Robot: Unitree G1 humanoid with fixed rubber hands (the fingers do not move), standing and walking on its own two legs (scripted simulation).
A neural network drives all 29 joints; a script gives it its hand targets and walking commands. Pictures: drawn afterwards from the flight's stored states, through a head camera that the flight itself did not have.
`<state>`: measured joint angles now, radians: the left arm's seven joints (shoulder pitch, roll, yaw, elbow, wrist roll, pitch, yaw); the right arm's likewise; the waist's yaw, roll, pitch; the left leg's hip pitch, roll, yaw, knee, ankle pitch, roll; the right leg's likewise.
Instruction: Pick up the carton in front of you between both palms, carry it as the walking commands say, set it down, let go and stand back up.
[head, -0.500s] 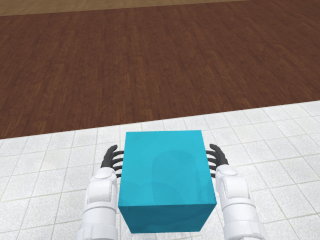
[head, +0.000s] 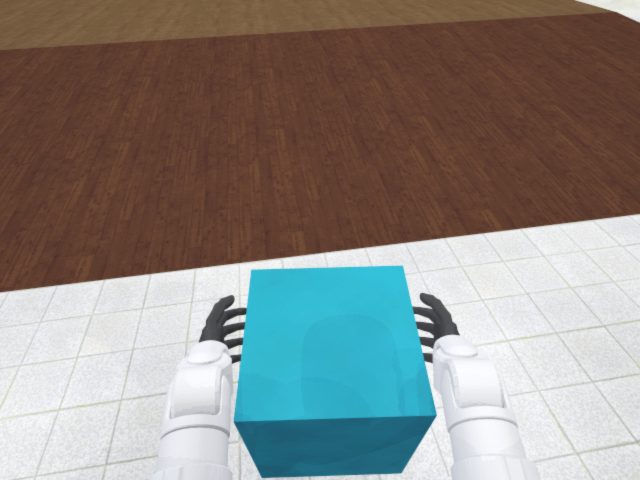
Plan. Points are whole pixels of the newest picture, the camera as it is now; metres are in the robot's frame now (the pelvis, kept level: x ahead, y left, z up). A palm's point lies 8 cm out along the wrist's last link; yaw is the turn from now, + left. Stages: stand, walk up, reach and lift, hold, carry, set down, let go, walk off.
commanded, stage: hold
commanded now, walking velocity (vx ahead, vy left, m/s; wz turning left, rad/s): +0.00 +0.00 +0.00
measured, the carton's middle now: (329, 376) +0.29 +0.00 -0.04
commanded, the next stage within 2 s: carry in 1.10 s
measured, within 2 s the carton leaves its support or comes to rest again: neither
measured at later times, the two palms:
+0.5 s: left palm (212, 351) +0.28 +0.15 +0.05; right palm (449, 346) +0.28 -0.15 +0.05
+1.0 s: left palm (213, 351) +0.28 +0.15 +0.05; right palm (448, 345) +0.28 -0.15 +0.05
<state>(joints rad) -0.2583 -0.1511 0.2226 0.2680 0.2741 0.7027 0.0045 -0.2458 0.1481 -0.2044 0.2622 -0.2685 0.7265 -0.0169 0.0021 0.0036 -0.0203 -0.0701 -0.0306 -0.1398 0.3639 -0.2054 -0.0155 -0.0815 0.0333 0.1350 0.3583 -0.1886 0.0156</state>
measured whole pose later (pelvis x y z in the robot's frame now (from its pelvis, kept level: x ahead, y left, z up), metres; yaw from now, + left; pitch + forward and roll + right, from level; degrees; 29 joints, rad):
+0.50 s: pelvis -0.01 +0.00 +0.00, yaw +0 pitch -7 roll +0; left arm -0.32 -0.17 0.27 0.29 0.31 0.74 -0.01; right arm -0.31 0.16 -0.25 0.28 -0.30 0.77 0.00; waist 0.00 0.01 0.00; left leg -0.06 -0.03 -0.14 0.38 -0.20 -0.02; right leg -0.07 0.03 0.13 0.37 -0.18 0.01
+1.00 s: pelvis +0.00 +0.00 +0.00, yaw +0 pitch -7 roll +0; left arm -0.27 -0.15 0.22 0.25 0.29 0.76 0.00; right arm -0.26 0.15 -0.21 0.24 -0.29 0.78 -0.01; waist 0.00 0.00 0.00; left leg -0.03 -0.03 -0.13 0.35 -0.20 -0.01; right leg -0.04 0.03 0.13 0.34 -0.18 0.01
